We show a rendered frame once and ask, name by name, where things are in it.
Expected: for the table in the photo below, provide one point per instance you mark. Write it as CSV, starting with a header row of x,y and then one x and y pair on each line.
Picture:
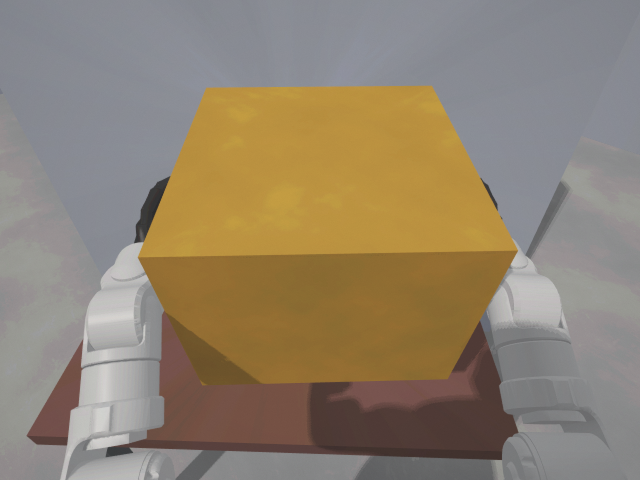
x,y
461,417

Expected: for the left robot upper arm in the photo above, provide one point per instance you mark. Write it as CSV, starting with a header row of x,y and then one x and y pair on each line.
x,y
145,465

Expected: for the carton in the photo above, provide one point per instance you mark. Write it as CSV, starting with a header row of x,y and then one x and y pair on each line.
x,y
324,234

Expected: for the robot right hand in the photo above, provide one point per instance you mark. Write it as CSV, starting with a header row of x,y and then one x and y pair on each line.
x,y
490,194

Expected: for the robot left hand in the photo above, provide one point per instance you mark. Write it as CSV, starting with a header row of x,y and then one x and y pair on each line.
x,y
149,209

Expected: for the right robot upper arm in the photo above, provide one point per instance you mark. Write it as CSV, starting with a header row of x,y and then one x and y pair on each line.
x,y
558,456

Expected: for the robot right forearm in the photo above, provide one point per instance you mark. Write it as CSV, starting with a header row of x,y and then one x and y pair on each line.
x,y
541,379

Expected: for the robot left forearm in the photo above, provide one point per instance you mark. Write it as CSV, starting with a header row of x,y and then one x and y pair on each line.
x,y
119,390

